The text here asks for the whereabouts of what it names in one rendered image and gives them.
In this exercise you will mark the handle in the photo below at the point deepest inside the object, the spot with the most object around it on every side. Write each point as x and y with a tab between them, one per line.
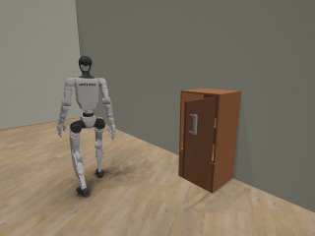
195	121

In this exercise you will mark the robot left foot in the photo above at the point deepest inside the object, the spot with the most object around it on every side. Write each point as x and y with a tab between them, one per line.
84	192

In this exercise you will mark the robot left thigh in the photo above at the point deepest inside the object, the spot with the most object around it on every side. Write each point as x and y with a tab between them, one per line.
75	137

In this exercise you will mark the robot left upper arm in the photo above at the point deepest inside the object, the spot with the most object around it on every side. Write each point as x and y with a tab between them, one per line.
68	91

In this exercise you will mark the robot right upper arm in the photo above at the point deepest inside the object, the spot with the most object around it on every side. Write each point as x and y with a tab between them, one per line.
104	90

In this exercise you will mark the cupboard door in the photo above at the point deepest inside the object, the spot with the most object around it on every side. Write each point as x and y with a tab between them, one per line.
198	149

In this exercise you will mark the right robot hand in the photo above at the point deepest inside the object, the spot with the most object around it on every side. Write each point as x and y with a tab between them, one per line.
113	129

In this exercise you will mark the robot right forearm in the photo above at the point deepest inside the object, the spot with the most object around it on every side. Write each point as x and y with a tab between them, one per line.
109	113

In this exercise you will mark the robot left forearm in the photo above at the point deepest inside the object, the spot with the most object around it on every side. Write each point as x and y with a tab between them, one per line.
63	113

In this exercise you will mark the left robot hand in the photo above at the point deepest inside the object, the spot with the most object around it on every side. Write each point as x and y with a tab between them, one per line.
59	129

